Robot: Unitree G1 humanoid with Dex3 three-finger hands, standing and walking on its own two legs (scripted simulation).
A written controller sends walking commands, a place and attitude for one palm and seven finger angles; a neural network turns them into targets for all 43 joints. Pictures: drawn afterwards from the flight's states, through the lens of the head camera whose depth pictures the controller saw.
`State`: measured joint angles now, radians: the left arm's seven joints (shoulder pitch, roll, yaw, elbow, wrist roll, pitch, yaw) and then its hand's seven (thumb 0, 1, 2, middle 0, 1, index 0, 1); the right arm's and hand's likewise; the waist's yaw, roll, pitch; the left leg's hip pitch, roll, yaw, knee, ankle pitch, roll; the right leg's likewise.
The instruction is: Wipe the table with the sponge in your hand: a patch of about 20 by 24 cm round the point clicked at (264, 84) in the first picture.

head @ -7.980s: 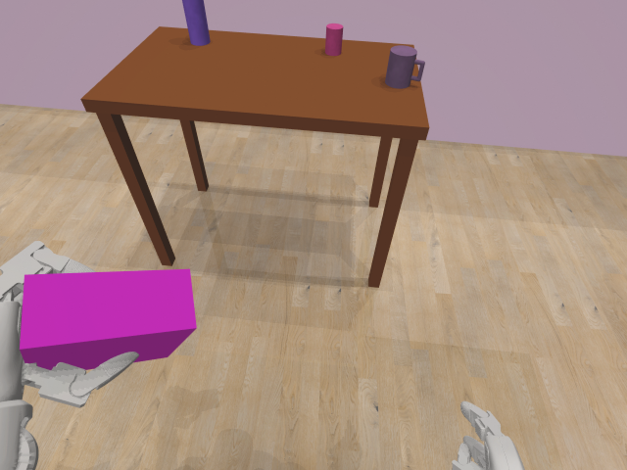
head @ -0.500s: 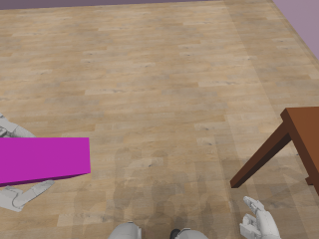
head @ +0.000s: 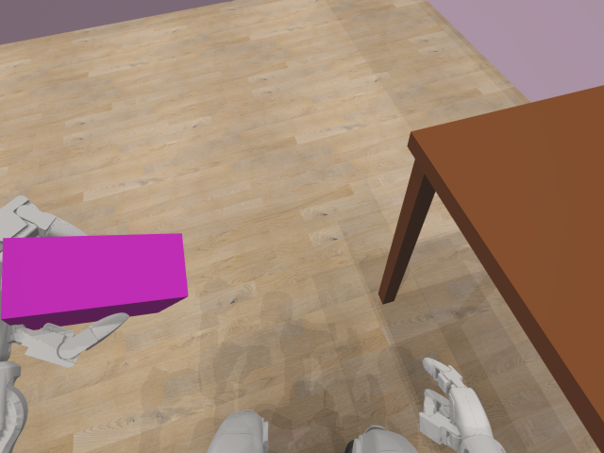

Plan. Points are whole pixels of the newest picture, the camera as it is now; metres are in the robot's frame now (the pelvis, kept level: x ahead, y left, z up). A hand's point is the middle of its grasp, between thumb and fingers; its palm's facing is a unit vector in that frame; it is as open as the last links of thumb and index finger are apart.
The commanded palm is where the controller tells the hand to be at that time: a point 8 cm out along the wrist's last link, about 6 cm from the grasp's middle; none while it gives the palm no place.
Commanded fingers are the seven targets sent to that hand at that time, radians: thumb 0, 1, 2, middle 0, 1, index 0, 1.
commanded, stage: turn to face it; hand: left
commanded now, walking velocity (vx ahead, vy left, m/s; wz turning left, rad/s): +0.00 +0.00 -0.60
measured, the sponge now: (124, 281) +0.25 +0.19 +0.15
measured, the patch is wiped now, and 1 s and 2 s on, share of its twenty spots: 0.00 0.00 0.00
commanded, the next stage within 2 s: none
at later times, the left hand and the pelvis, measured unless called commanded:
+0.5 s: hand (158, 315) +0.21 +0.13 +0.18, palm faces +0.17 -0.86 -0.48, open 10.1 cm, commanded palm +0.18 +0.18 +0.20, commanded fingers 0.00 0.10 1.30 -1.20 -1.60 -1.20 -1.60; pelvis -0.06 -0.04 +0.01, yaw -18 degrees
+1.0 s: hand (277, 363) +0.18 +0.03 +0.19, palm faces -0.11 -0.87 -0.48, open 10.1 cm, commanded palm +0.15 +0.09 +0.20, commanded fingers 0.00 0.10 1.30 -1.20 -1.60 -1.20 -1.60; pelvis -0.14 -0.05 +0.01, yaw -33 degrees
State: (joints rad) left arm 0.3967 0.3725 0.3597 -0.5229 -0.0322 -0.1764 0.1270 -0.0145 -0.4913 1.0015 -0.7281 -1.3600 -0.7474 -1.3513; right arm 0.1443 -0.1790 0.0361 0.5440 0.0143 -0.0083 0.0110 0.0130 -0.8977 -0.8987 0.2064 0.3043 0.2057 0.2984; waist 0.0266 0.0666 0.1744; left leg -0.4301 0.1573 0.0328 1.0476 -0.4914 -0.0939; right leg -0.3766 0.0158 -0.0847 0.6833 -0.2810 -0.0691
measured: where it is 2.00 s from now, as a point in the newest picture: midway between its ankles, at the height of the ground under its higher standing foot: outside the picture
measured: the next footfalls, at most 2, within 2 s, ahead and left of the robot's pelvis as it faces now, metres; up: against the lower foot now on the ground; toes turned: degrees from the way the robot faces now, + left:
left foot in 0.28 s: +0.01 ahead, +0.13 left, +0.00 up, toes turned -5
right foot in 0.54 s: -0.03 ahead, -0.17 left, +0.00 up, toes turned -24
